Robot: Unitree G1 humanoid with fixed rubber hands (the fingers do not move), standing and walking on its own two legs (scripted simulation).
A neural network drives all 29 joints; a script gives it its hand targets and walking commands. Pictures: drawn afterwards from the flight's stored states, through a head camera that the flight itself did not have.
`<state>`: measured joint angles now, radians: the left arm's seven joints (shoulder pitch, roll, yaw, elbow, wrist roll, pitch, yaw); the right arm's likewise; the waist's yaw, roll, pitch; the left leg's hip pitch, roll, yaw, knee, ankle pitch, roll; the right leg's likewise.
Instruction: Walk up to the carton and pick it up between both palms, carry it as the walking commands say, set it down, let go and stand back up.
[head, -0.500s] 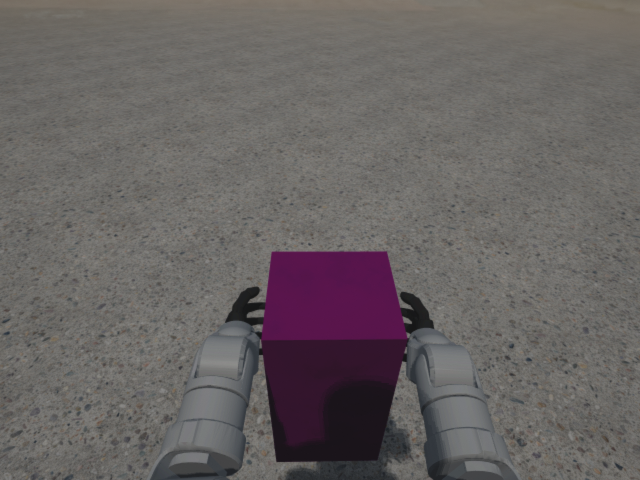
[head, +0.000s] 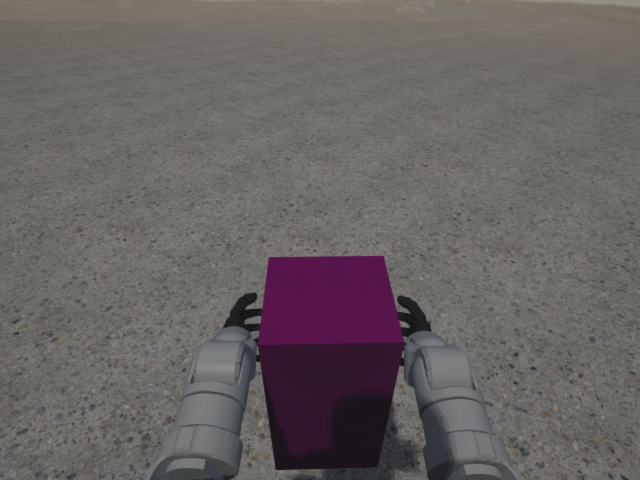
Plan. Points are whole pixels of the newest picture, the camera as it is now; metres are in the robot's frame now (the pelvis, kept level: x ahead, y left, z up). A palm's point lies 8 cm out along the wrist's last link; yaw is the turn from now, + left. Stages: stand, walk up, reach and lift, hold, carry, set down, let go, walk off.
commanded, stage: hold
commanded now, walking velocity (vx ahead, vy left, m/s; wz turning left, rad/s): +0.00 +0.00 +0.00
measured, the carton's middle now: (326, 368) +0.29 +0.01 +0.00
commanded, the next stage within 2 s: carry in 0.96 s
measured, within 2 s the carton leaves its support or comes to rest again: neither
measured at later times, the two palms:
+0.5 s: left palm (231, 339) +0.30 +0.14 +0.05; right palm (414, 346) +0.29 -0.11 +0.05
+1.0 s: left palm (237, 341) +0.29 +0.13 +0.06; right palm (421, 346) +0.29 -0.12 +0.05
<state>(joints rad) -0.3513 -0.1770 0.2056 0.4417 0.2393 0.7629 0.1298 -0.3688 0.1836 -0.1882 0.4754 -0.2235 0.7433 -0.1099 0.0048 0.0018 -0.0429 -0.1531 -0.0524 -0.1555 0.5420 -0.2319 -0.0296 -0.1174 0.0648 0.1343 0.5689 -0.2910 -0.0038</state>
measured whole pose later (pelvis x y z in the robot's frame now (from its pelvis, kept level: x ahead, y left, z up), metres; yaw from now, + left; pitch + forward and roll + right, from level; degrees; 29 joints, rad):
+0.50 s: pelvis +0.01 +0.02 +0.00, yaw -1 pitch -9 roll +0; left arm -0.32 -0.17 0.17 0.40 0.24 0.77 0.13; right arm -0.35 0.18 -0.17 0.45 -0.22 0.74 -0.10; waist -0.01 -0.01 -0.04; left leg -0.15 -0.06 -0.13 0.54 -0.24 -0.01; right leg -0.10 0.05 0.15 0.53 -0.28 0.02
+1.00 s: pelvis +0.01 +0.00 +0.00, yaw +0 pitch -7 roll +0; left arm -0.31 -0.16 0.14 0.40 0.23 0.78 0.13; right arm -0.33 0.17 -0.15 0.43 -0.22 0.77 -0.10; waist 0.00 0.00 -0.08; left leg -0.18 -0.05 -0.15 0.54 -0.24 -0.03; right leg -0.14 0.06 0.12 0.56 -0.30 0.00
